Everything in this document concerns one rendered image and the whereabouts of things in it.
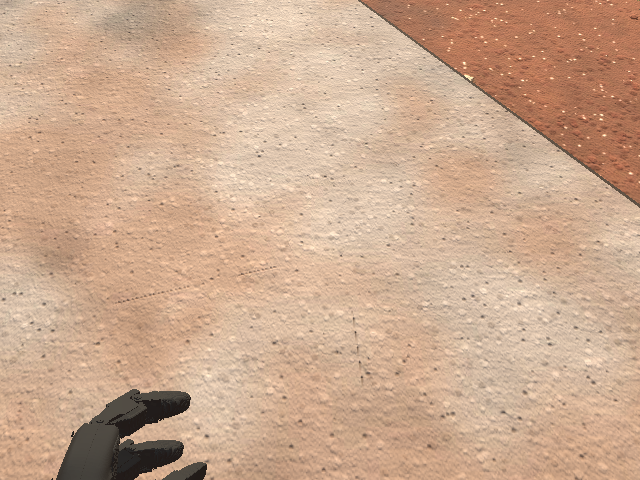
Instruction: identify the robot left hand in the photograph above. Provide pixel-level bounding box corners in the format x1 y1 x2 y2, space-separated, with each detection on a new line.
51 389 207 480

